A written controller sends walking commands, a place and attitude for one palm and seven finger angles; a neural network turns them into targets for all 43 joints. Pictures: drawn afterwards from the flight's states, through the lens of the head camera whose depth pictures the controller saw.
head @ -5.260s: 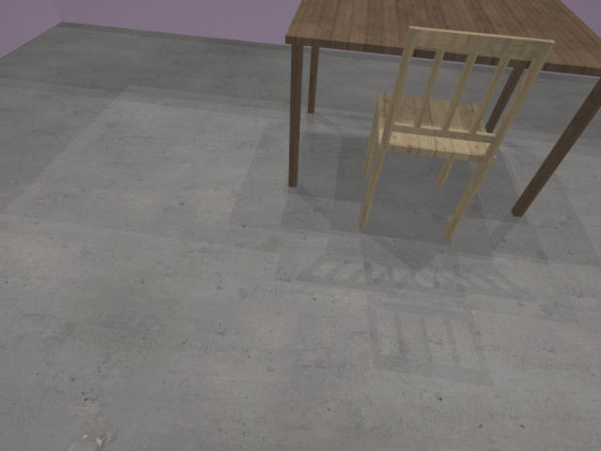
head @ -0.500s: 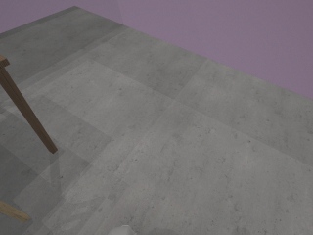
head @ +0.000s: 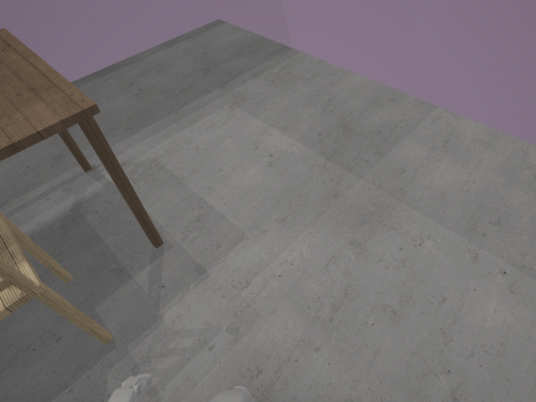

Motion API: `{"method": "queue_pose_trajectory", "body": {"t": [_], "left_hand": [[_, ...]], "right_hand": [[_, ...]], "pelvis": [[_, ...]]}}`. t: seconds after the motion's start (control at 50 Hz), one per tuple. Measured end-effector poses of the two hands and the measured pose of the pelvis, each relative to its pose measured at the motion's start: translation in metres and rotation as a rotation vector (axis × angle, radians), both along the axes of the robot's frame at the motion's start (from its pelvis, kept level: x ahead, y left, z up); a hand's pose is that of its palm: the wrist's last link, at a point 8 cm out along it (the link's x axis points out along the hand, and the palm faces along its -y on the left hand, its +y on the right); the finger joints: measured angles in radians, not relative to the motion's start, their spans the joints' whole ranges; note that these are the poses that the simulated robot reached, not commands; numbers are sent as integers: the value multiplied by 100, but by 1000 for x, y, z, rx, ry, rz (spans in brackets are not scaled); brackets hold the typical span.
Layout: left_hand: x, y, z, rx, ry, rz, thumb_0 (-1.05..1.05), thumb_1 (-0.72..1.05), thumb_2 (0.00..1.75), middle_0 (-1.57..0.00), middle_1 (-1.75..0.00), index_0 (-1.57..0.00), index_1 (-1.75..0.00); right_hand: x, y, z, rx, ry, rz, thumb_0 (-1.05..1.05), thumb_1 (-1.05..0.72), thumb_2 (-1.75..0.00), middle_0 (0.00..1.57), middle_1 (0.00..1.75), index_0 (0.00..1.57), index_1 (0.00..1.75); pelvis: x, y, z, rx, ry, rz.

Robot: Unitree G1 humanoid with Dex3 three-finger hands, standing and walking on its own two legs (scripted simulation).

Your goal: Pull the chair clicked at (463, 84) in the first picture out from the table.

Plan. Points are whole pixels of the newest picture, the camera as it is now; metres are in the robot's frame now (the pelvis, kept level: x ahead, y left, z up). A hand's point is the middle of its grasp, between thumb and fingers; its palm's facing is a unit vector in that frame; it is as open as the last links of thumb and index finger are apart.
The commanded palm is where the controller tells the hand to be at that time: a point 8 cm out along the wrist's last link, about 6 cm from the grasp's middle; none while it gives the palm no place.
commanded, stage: turn to face it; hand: left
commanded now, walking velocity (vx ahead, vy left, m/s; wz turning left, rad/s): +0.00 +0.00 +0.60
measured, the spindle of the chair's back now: out of the picture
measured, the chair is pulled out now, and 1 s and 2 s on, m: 0.00 0.00 0.00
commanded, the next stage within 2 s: take the last steps up to it in 1.12 s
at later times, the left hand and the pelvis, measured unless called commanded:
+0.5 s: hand out of the picture -0.07 +0.24 -0.19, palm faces +0.38 -0.89 -0.27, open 7.4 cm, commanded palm none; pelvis -0.01 +0.03 -0.01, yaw +19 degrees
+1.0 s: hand out of the picture +0.01 +0.23 -0.13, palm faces +0.54 -0.79 -0.30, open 7.4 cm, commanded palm none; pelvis +0.01 -0.01 +0.00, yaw +36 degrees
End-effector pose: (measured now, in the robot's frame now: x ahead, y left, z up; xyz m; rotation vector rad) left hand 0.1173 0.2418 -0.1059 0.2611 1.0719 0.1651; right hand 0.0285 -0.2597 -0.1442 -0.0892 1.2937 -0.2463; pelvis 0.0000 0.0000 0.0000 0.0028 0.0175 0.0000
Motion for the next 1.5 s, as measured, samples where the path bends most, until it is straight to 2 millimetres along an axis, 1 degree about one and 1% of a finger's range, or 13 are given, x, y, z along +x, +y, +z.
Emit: {"method": "queue_pose_trajectory", "body": {"t": [0.12, 0.24, 0.42, 0.48, 0.58, 0.72, 0.86, 0.94, 1.06, 1.16, 1.24, 1.38, 1.5], "left_hand": [[-50, -11, 4, -8, 66, 102, 0, 90, 89, -21, -30, -20, -30], [-103, -13, -5, -37, 131, 219, 0, 90, 89, -21, -30, -20, -30], [-197, 20, -41, -87, 270, 424, 0, 90, 89, -21, -30, -20, -30], [-213, 37, -47, -90, 298, 472, 0, 90, 89, -21, -30, -20, -30], [-197, 59, -34, -79, 208, 505, 1, 91, 89, -20, -30, -20, -30], [-158, 73, -14, -45, 46, 515, 0, 91, 90, -20, -30, -20, -30], [-126, 60, 1, -5, -41, 520, 0, 91, 90, -20, -30, -20, -30], [-125, 40, 5, 29, -68, 534, 0, 90, 89, -20, -30, -20, -30], [-162, 7, 11, 13, -15, 630, 0, 90, 89, -21, -30, -20, -30], [-202, -16, 2, -28, 52, 716, 0, 90, 89, -21, -30, -20, -30], [-243, -32, -10, -76, 118, 783, 0, 90, 89, -21, -30, -20, -30], [-327, -47, -46, -181, 238, 913, 0, 90, 89, -21, -30, -20, -30], [-340, -32, -38, -221, 267, 918, 1, 91, 89, -20, -30, -20, -30]], "right_hand": [[29, -18, 11, -3, -7, 102, 1, -91, -90, 20, 30, 19, 30], [67, -12, 12, -18, 10, 236, 1, -91, -90, 20, 30, 19, 30], [159, 62, 19, -52, -144, 481, 1, -91, -90, 20, 30, 19, 30], [174, 86, 28, -57, -207, 531, 1, -91, -90, 20, 30, 19, 30], [173, 104, 43, -68, -211, 575, 1, -91, -90, 20, 30, 20, 30], [159, 106, 39, -43, -154, 601, 1, -91, -90, 20, 30, 20, 30], [144, 80, 17, -15, -61, 600, 1, -91, -90, 20, 30, 20, 30], [145, 61, -2, 3, -16, 606, 1, -91, -90, 20, 30, 20, 30], [154, 53, 0, 5, 33, 671, 1, -91, -90, 20, 30, 19, 30], [163, 64, 6, -7, 46, 739, 1, -91, -90, 20, 30, 19, 30], [174, 89, 11, -22, 25, 808, 1, -91, -90, 20, 30, 19, 30], [183, 157, 22, -35, -116, 939, 1, -91, -90, 20, 30, 19, 30], [160, 181, 37, -23, -129, 942, 1, -91, -90, 20, 30, 20, 30]], "pelvis": [[0, -14, 10, 34, -13, 89], [-1, -14, 9, 39, -14, 180], [-5, 18, -11, 2, -3, 301], [-8, 27, -12, 5, -13, 328], [-10, 35, 1, -22, -25, 385], [-8, 33, 7, -23, -25, 459], [0, 14, 3, -7, -15, 531], [6, -1, -4, 2, -19, 576], [7, -10, 5, 31, -30, 658], [4, -12, 9, 40, -25, 706], [-5, -7, 7, 34, -21, 736], [-27, 19, -6, 4, -28, 781], [-27, 44, 8, -11, -45, 788]]}}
